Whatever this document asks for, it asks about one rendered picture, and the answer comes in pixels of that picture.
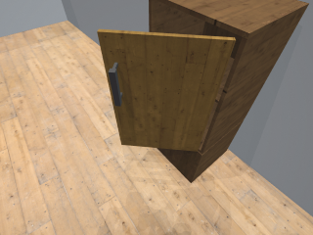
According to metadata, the cupboard door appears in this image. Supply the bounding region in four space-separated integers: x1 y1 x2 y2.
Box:
97 28 236 152

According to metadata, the handle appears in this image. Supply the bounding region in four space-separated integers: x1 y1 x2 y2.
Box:
109 62 123 107

